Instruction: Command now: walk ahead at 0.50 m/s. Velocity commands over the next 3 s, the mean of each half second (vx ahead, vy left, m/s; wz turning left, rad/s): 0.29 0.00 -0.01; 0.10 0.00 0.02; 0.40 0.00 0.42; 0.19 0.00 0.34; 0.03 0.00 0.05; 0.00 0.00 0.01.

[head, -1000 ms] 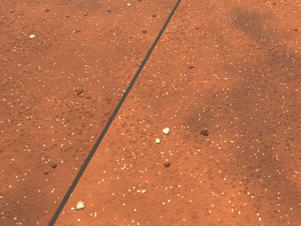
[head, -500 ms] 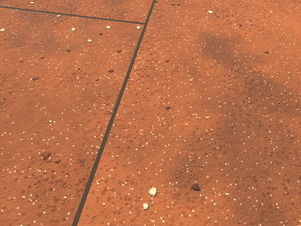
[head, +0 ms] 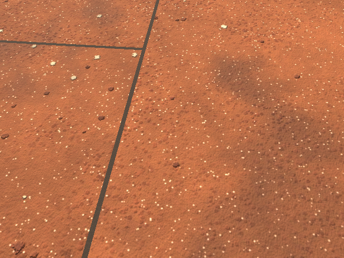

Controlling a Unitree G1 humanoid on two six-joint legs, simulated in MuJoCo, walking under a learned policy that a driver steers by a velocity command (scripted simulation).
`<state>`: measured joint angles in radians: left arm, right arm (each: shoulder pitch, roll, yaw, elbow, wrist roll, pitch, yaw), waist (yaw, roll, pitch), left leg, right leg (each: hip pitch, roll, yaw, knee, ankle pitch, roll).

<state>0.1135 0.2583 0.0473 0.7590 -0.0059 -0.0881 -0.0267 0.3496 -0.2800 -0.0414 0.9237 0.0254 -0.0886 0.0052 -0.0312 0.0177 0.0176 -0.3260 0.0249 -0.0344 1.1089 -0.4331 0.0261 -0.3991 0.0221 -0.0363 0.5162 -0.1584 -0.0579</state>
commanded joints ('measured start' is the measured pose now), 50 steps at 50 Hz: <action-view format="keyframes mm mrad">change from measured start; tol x16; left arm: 1 97 99 26 -12 13 -5 -1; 17 172 164 36 122 -7 31 42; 20 402 20 -16 160 19 19 34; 37 109 81 11 186 23 74 64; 50 236 148 50 242 -16 15 68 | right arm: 1 -53 -115 -33 -92 -10 -17 -7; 14 -287 -46 -13 -170 -29 2 14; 21 -35 -78 -20 -103 -43 23 6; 27 -309 -83 -18 -130 -57 57 -5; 50 -261 -18 -23 -18 5 12 6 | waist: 1 43 -96 -51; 16 43 -96 -48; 21 -5 189 -398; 26 71 127 -109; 50 64 -178 128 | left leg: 1 -348 116 -34 49 118 3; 11 -180 45 43 -471 567 -37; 17 -64 2 22 -661 515 29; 20 558 347 -308 -586 1265 294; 25 88 235 -244 -814 426 190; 32 -129 104 -88 -851 -94 55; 41 124 13 21 -667 322 10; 45 -18 -62 108 -529 -13 12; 50 -247 14 64 -410 19 75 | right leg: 1 300 -263 342 -303 38 -175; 9 167 -169 59 -334 526 -146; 18 344 -146 79 3 501 -41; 21 -51 -2 108 554 -551 93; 22 -92 -35 131 598 -545 97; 31 300 -47 18 27 -27 63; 36 -41 -117 124 -195 -365 25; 41 78 -95 92 -130 -116 43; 47 200 -297 375 -284 -534 -133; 50 296 -363 362 -256 -294 -145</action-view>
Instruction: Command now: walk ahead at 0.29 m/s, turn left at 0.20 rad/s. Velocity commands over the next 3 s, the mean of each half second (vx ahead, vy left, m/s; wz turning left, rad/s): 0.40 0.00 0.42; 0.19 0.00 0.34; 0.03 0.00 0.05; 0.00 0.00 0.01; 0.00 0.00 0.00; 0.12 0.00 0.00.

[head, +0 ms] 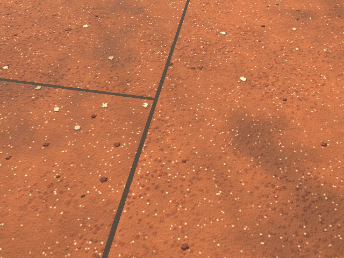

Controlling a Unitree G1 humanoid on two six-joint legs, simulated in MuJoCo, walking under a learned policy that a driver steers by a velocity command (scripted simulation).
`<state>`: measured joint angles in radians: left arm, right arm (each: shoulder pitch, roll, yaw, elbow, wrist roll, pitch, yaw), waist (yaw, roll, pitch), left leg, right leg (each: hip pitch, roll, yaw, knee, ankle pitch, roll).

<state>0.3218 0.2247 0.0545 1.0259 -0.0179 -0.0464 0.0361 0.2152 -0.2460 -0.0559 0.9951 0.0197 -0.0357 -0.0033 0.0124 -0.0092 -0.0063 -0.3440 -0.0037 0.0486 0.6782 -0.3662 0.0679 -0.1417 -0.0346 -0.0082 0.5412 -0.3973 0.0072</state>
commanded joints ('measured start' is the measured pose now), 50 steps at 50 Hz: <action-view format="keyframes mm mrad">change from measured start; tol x32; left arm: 1 -6 178 44 -32 -9 -27 2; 19 -458 91 12 -263 -4 -79 -47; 27 17 340 89 -203 44 -86 -31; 50 -144 137 -7 -138 21 3 -30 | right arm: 1 -92 -52 -10 -78 15 -43 21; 5 302 -250 -83 28 14 -39 26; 50 -22 -122 -18 -303 -49 41 -12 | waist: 1 -6 -138 137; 5 -158 347 -21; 25 41 121 -23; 28 40 -330 -362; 50 -24 197 -161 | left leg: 1 -147 36 -1 -54 -16 44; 3 202 -30 29 -150 107 58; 6 568 338 -771 -475 54 283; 21 168 170 -359 -480 261 110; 26 110 54 -319 34 451 25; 29 -381 -11 -229 642 -214 -63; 46 126 21 -43 -246 308 -27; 48 395 285 -322 -247 822 85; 50 328 318 -408 -317 600 213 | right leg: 1 19 -283 266 -259 -6 -183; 4 -271 -55 -67 170 301 -38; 7 -703 8 88 708 -71 -31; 23 -268 23 72 -68 410 9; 27 546 -340 547 -113 280 -229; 38 -82 -230 43 -310 774 -247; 46 -41 -187 20 -154 492 -146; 50 -294 -22 -2 205 -200 42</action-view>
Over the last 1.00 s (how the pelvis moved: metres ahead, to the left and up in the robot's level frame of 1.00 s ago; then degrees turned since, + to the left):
0.30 0.02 0.00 1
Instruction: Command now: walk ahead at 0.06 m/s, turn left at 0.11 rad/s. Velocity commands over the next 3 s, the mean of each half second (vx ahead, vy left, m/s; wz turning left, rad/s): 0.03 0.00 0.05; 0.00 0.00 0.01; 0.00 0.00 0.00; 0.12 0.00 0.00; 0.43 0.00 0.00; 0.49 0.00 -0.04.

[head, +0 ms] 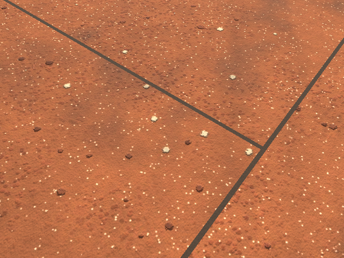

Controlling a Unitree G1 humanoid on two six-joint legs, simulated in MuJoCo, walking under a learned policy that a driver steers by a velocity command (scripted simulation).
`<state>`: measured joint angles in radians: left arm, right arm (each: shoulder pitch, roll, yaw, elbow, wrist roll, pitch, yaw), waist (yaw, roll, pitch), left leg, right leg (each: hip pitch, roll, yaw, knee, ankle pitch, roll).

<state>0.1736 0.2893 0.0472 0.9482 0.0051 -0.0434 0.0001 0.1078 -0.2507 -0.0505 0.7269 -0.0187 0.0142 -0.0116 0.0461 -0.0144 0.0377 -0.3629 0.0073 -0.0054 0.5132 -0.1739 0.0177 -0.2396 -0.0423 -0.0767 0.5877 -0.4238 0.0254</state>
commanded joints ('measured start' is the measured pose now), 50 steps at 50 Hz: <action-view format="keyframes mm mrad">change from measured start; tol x8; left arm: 1 -21 93 8 -65 -10 12 11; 50 58 47 -20 109 -1 32 27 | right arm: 1 70 -118 -22 -22 -11 -18 -1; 8 -65 -107 -19 17 7 -27 -5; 12 37 -55 -8 68 -1 -25 1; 50 76 -85 -6 358 17 -8 -38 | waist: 1 -57 195 -178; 9 15 129 -136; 12 -86 -97 -54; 50 -46 10 -11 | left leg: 1 323 283 -326 -167 364 241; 7 125 190 -162 -175 311 179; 12 117 17 -36 -119 -92 14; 21 203 33 -29 -67 149 4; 50 203 35 -7 -93 106 -25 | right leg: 1 -222 -21 82 206 -169 29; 5 -92 -32 92 198 -39 44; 11 99 -84 136 -187 399 -23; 13 -84 -68 139 -220 113 -65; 14 -99 -61 136 -234 97 -52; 25 27 -23 98 -184 321 -46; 50 15 2 89 -221 281 -52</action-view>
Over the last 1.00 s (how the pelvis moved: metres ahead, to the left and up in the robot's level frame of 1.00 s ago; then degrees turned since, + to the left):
0.38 0.06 0.00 25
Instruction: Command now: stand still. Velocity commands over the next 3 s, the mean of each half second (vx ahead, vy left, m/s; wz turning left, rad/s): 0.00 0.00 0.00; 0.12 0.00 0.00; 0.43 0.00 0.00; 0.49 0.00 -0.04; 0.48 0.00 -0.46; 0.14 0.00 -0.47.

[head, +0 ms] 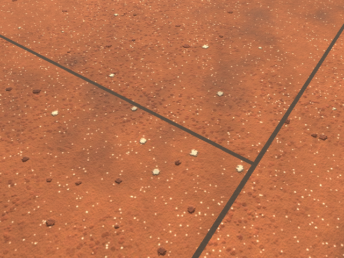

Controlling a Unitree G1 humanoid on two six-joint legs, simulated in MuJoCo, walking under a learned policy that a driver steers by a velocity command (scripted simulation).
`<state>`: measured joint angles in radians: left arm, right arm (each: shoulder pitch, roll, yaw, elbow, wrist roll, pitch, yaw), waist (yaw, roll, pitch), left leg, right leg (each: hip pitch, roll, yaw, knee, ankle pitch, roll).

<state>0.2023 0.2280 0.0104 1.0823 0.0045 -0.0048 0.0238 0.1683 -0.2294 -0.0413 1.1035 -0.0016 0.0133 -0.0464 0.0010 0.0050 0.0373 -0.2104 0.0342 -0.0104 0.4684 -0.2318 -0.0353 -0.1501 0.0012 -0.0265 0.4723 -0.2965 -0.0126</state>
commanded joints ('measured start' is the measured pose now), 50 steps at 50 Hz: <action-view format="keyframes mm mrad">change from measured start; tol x8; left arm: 1 34 107 16 -24 0 -7 4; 37 182 50 10 -9 -5 -6 11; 42 247 184 63 -24 -31 -20 20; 50 115 138 59 -93 -41 -47 2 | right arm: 1 18 -104 -14 -15 0 -7 -4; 38 134 -48 5 45 9 -6 -13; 46 13 -50 -6 -68 39 -102 37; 50 315 -49 -36 56 28 -102 43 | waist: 1 -1 -9 -10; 36 -3 -5 16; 42 51 -198 148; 50 -120 -41 23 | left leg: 1 49 8 -2 -49 161 27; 36 22 5 6 -51 143 22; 37 30 -10 24 -43 56 22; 40 -148 -76 106 139 -280 42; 43 -363 19 23 441 -267 87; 45 -431 70 -20 413 -300 117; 48 -58 -15 108 79 -86 109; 50 226 -58 104 22 -5 86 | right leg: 1 -75 -41 39 -106 151 -15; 36 -83 -30 35 -108 157 -18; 39 -106 -52 95 -162 -334 -73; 41 -102 -227 333 -289 -587 -171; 44 -44 -372 506 -349 -453 -250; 46 -5 -319 384 -313 -300 -191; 50 -300 -125 111 -31 -97 -109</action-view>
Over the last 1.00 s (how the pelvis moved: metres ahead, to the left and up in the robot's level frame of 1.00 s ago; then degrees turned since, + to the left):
0.05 -0.03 0.00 0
